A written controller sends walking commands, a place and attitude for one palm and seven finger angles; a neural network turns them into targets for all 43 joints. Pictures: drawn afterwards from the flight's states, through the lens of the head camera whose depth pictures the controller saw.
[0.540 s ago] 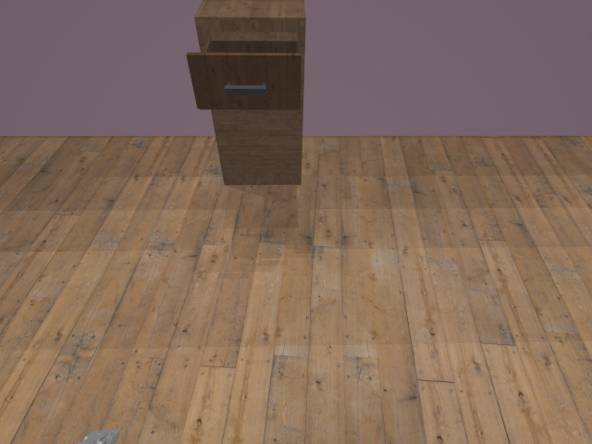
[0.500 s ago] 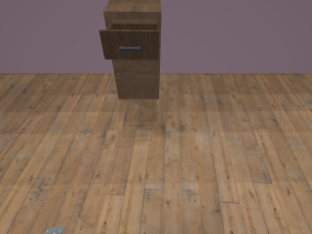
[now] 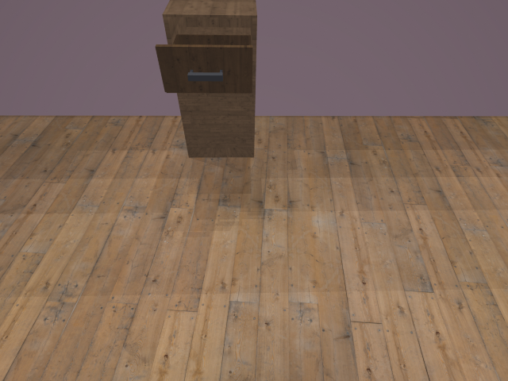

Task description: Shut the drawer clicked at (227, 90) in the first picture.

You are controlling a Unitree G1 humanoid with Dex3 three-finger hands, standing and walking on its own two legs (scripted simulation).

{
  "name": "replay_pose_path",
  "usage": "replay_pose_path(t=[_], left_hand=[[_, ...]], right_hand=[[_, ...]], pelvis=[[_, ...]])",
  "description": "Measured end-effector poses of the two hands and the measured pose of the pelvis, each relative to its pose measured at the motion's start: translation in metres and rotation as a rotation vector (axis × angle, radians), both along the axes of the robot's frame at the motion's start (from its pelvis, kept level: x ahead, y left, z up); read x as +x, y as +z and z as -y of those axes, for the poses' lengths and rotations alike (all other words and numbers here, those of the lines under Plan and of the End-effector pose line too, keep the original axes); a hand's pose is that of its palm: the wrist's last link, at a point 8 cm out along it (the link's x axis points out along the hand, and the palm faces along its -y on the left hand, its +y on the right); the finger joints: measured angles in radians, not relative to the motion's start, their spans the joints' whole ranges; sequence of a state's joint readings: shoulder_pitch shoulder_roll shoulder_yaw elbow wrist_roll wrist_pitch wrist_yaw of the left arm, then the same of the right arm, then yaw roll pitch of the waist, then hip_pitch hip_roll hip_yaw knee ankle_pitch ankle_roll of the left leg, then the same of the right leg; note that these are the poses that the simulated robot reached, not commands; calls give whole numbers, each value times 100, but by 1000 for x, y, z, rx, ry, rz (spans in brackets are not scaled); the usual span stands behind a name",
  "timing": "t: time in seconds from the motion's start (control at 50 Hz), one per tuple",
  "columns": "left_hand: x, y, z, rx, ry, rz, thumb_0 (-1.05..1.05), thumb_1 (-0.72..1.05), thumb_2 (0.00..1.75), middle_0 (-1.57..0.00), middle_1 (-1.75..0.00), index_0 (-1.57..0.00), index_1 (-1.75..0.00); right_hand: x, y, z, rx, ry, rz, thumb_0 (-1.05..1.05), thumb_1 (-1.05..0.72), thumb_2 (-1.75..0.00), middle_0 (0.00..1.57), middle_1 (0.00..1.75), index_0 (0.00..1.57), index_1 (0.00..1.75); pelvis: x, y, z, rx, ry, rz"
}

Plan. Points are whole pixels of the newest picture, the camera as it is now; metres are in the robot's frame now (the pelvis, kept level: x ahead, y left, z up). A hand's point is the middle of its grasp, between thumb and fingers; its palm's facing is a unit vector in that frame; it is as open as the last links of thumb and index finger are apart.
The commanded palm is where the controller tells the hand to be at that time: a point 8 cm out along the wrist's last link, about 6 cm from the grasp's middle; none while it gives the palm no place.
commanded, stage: stand and wait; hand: left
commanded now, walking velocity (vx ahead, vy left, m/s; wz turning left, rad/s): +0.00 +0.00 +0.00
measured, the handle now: (206, 74) +1.14 +0.25 -0.08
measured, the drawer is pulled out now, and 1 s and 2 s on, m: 0.30 0.30 0.30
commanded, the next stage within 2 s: look at it before walking up in 0.28 s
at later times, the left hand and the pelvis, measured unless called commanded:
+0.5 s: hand out of the picture +0.07 +0.24 -0.16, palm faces -0.04 -0.95 -0.32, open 7.4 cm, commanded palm none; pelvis +0.00 +0.00 +0.00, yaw -1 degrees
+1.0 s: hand out of the picture +0.07 +0.24 -0.16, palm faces -0.04 -0.95 -0.32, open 7.4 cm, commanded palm none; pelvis +0.01 +0.00 +0.00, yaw -1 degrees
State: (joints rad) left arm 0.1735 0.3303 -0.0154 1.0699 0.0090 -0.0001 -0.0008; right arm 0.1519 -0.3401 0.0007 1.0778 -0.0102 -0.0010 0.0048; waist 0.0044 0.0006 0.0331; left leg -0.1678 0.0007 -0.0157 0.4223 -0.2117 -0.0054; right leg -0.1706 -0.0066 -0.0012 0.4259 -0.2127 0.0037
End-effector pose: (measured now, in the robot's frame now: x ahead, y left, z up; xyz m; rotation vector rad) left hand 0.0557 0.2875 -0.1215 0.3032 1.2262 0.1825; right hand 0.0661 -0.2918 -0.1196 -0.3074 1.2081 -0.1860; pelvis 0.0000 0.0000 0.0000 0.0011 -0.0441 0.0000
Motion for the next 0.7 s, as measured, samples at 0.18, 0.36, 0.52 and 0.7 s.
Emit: replay_pose_path(t=[0.18, 0.36, 0.52, 0.7], left_hand=[[1, 2, 0, 7, -4, 1, 0, 90, 90, -20, -29, -21, -30], [9, 3, 3, 2, -15, 20, 0, 90, 90, -20, -29, -21, -30], [11, 1, 4, -5, -18, 19, 0, 90, 90, -20, -29, -21, -30], [10, -1, 2, -8, -14, 2, 0, 90, 90, -20, -29, -21, -30]], right_hand=[[-16, -2, 2, 5, -19, -33, 1, -90, -90, 21, 30, 20, 30], [-15, -2, -2, 14, -22, -23, 1, -90, -90, 21, 30, 20, 30], [-9, -1, -4, 14, -21, -14, 1, -90, -90, 21, 30, 20, 30], [-3, 1, -5, 8, -19, -14, 1, -90, -90, 21, 30, 20, 30]], pelvis=[[-3, 1, 2, 0, -3, 1], [-3, 1, 2, 0, -8, -1], [-1, 2, 1, 0, -11, -5], [3, 2, -1, -1, -12, -9]])
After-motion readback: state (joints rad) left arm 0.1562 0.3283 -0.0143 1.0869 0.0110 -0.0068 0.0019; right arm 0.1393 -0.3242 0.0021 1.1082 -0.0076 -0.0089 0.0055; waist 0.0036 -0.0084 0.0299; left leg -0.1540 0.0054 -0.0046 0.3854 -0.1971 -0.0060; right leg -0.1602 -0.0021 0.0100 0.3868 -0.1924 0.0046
